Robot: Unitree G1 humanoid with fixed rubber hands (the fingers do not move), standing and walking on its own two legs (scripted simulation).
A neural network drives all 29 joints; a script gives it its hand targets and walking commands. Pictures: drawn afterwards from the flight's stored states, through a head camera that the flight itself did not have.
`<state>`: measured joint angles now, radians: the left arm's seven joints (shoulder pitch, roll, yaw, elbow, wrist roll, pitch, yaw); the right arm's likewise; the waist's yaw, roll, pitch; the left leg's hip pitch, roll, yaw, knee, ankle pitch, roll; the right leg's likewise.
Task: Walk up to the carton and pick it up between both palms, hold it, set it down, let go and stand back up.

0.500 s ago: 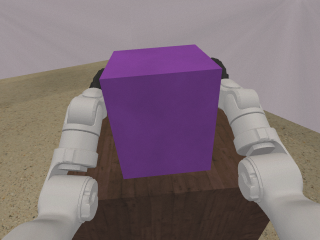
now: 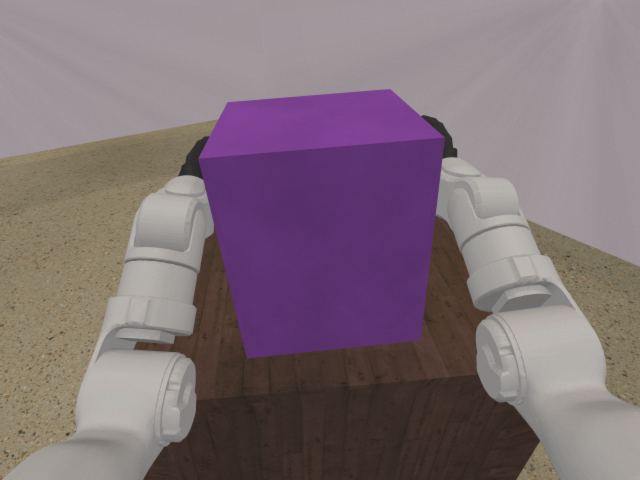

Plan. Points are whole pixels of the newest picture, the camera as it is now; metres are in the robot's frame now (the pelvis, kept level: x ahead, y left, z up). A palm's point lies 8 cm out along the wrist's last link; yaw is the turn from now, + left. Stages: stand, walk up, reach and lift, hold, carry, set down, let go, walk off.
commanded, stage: hold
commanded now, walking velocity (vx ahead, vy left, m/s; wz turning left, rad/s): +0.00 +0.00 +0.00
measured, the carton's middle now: (321, 218) +0.35 -0.01 +0.24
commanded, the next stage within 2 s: none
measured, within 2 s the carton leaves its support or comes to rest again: neither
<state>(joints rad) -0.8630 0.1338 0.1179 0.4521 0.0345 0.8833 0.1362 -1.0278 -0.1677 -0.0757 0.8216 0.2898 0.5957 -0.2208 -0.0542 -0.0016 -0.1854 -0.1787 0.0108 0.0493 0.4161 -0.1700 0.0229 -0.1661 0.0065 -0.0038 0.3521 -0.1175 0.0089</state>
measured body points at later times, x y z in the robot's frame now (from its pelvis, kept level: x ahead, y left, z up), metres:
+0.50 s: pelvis +0.00 +0.00 +0.00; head -0.10 +0.01 +0.44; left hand +0.38 +0.15 +0.27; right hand +0.38 -0.16 +0.28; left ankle +0.04 +0.10 -0.74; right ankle +0.05 -0.12 -0.74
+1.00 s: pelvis +0.00 +0.00 +0.00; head -0.10 +0.01 +0.44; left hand +0.38 +0.15 +0.27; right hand +0.38 -0.16 +0.28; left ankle +0.04 +0.10 -0.74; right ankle +0.05 -0.12 -0.74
